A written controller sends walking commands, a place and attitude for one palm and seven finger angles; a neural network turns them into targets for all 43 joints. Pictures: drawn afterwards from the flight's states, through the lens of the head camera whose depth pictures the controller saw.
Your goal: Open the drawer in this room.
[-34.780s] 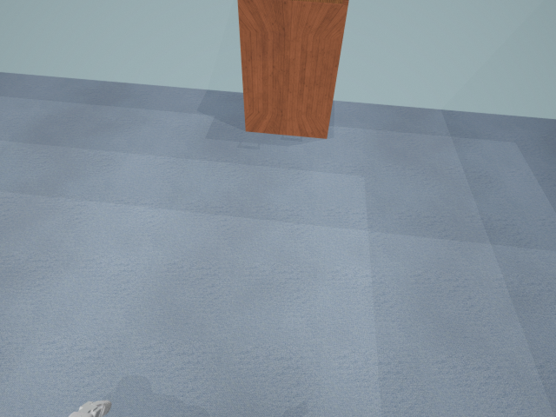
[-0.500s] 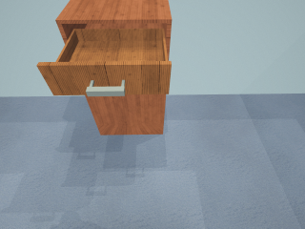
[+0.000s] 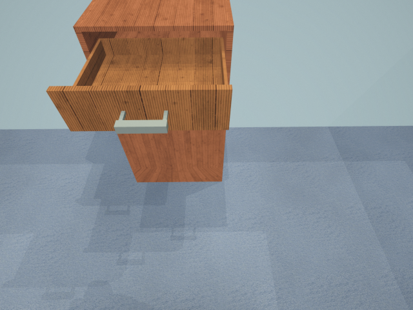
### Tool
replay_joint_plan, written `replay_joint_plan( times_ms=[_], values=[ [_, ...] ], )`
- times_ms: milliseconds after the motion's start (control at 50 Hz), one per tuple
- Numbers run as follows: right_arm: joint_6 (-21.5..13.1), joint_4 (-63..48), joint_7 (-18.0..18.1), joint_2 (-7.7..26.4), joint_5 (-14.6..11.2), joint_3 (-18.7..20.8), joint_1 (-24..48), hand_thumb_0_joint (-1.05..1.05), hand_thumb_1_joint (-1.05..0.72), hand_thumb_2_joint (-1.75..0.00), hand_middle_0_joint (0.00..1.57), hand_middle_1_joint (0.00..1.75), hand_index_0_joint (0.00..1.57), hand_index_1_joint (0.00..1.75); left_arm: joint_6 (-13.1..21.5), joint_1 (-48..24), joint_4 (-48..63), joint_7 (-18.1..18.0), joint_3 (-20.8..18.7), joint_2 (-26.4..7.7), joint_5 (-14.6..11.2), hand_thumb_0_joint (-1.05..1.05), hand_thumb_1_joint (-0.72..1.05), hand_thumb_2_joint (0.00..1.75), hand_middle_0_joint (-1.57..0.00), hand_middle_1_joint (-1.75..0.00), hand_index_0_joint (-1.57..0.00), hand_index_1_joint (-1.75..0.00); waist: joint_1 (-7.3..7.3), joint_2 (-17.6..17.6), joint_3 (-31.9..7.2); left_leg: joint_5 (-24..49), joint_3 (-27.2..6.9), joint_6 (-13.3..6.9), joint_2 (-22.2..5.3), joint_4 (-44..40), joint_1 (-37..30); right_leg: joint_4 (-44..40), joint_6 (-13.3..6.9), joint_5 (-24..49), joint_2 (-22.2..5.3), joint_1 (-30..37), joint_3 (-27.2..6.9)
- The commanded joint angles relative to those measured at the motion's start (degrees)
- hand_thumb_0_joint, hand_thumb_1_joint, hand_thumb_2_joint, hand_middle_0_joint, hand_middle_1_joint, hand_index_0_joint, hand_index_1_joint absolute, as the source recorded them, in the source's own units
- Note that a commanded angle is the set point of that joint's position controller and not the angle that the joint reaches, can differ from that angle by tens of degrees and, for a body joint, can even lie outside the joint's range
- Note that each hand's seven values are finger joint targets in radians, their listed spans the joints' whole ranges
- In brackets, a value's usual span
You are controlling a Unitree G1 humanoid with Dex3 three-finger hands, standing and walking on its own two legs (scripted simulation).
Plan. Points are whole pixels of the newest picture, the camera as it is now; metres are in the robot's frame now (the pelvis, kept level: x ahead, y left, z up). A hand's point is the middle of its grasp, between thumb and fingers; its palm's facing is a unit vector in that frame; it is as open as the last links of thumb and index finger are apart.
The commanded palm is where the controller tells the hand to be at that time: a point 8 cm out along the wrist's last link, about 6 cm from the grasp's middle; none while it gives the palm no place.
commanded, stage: look to check the result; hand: left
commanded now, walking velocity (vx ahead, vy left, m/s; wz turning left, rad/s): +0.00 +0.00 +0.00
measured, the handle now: (143, 120) +0.54 +0.19 +0.03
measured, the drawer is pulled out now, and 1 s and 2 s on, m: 0.30 0.30 0.30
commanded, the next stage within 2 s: stand and wait in 0.04 s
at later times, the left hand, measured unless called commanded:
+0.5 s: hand out of the picture +0.05 +0.19 -0.17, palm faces -0.01 -0.97 -0.25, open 7.4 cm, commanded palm none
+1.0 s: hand out of the picture +0.09 +0.23 -0.16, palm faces -0.03 -0.95 -0.32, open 7.4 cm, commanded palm none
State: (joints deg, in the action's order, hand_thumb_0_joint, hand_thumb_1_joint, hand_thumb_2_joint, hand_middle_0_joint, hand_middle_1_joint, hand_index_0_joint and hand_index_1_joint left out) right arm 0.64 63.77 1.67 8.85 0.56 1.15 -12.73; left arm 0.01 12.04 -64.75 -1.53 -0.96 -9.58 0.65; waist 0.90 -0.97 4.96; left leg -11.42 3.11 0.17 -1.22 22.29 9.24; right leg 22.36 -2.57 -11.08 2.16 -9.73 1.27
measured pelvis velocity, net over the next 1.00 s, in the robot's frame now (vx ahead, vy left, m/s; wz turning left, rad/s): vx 0.01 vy -0.01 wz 0.00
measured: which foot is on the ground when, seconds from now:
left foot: down 0.00-1.00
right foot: down 0.00-1.00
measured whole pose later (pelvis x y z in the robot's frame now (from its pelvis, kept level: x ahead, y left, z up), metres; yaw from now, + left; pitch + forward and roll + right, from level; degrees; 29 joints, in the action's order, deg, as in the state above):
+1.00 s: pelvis +0.01 -0.01 +0.00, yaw +0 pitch -2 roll +0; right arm 0.2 64.1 0.7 17.2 0.7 1.1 -7.4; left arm 1.0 6.3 -64.7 -0.4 -1.2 -16.9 0.7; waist 1.1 -0.9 4.2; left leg -10.2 3.2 0.9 -1.8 17.7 5.9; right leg 17.7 -3.2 -9.8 2.9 -6.5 1.1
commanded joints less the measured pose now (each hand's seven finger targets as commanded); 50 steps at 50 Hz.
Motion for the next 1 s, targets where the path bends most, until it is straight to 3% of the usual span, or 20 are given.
replay_joint_plan(
  times_ms=[0, 120, 240, 520, 600, 640, 800, 980],
  values=[
    [-0.7, -1.2, 0.6, 6.3, 0.2, 1.1, -3.6, 0.00, -0.90, -0.90, 0.20, 0.30, 0.20, 0.30, 1.1, 2.4, 2.1, -0.7, -1.6, -7.7, 0.2, 0.00, 0.90, 0.90, -0.20, -0.30, -0.20, -0.30, -0.02, 1.1, -2.0, 4.3, -5.0, -1.4, -5.1, -3.4, -2.1, -5.5, 0.0, 5.1, -7.4, -2.1, -6.9],
    [-0.9, -1.0, 0.7, 6.8, 0.3, 1.1, -3.3, 0.00, -0.90, -0.90, 0.20, 0.30, 0.20, 0.30, 1.2, 1.5, 2.3, -0.6, -1.7, -8.3, 0.1, 0.00, 0.90, 0.90, -0.20, -0.30, -0.20, -0.30, 0.06, -0.2, -2.9, 5.2, -4.9, -1.2, -5.2, -3.6, -2.4, -5.2, -0.1, 7.2, -7.6, -0.7, -6.9],
    [-0.9, -0.9, 0.6, 7.5, 0.3, 1.2, -2.5, 0.00, -0.90, -0.90, 0.20, 0.30, 0.20, 0.30, 1.2, 0.8, 2.3, -0.5, -1.7, -8.9, 0.1, 0.00, 0.90, 0.90, -0.20, -0.30, -0.20, -0.30, -0.05, 0.8, -2.4, 5.2, -4.9, -1.1, -5.4, -4.1, -2.4, -5.6, 0.0, 7.4, -7.7, -0.5, -6.9],
    [-1.3, -1.3, 0.4, 11.7, 0.4, 1.7, 0.2, 0.00, -0.90, -0.90, 0.20, 0.30, 0.20, 0.30, 1.9, -2.2, 3.0, -0.2, -2.3, -12.8, 0.1, 0.00, 0.90, 0.90, -0.20, -0.30, -0.20, -0.30, -0.04, -0.2, -3.9, 6.5, -5.1, -1.3, -5.7, -4.8, -4.0, -6.5, -0.4, 9.6, -8.0, 0.9, -7.5],
    [-1.3, -1.6, 0.3, 13.3, 0.2, 1.7, 1.4, 0.00, -0.90, -0.90, 0.20, 0.30, 0.20, 0.30, 2.0, -3.0, 3.1, -0.1, -2.5, -14.1, 0.1, 0.00, 0.90, 0.90, -0.20, -0.30, -0.20, -0.30, -0.08, 1.6, -3.9, 5.5, -5.3, -1.4, -5.7, -5.4, -4.5, -7.3, -0.3, 8.2, -7.9, 0.5, -7.8],
    [-1.3, -1.6, 0.2, 13.7, 0.4, 1.7, 1.8, 0.00, -0.90, -0.90, 0.20, 0.30, 0.20, 0.30, 2.0, -4.0, 3.1, 0.0, -2.4, -14.6, 0.1, 0.00, 0.90, 0.90, -0.20, -0.30, -0.20, -0.30, 0.08, 0.0, -3.3, 5.2, -5.3, -1.2, -5.9, -5.7, -3.8, -7.5, -0.4, 7.6, -8.1, 0.7, -7.8],
    [-1.4, -2.0, 0.0, 16.3, 0.3, 1.6, 4.1, 0.00, -0.90, -0.90, 0.20, 0.30, 0.20, 0.30, 2.2, -5.6, 3.3, 0.2, -2.5, -16.7, 0.1, 0.00, 0.90, 0.90, -0.20, -0.30, -0.20, -0.30, -0.13, 0.8, -4.3, 5.2, -5.6, -1.3, -5.9, -6.3, -4.9, -8.5, -0.2, 6.5, -8.2, 0.9, -8.1],
    [-1.7, -2.5, -0.1, 18.4, 0.3, 1.6, 5.7, 0.00, -0.90, -0.90, 0.20, 0.30, 0.20, 0.30, 2.4, -7.4, 3.2, 0.3, -2.4, -18.5, 0.0, 0.00, 0.90, 0.90, -0.20, -0.30, -0.20, -0.30, 0.06, 1.2, -6.5, 9.2, -5.8, -1.2, -6.4, -6.6, -6.2, -7.7, -0.2, 12.8, -8.7, 3.2, -7.8]
  ],
)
